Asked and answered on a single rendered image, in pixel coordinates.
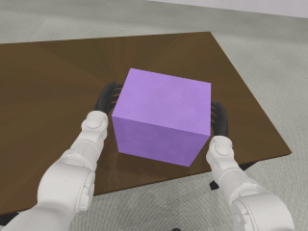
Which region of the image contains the robot right hand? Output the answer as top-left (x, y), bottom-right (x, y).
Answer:
top-left (210, 101), bottom-right (229, 138)

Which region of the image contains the left robot forearm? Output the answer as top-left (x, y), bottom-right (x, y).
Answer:
top-left (37, 111), bottom-right (109, 202)

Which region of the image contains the robot left upper arm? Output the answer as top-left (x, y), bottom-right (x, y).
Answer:
top-left (1, 162), bottom-right (95, 231)

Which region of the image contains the table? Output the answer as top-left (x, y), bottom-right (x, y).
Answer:
top-left (0, 31), bottom-right (293, 226)

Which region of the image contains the carton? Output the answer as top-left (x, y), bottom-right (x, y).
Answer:
top-left (112, 68), bottom-right (211, 167)

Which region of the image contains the robot left hand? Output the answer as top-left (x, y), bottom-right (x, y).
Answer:
top-left (94, 81), bottom-right (124, 115)

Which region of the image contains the right robot forearm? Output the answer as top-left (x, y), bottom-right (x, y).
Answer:
top-left (206, 136), bottom-right (295, 229)

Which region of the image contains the robot right upper arm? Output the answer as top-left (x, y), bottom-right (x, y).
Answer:
top-left (231, 192), bottom-right (295, 231)

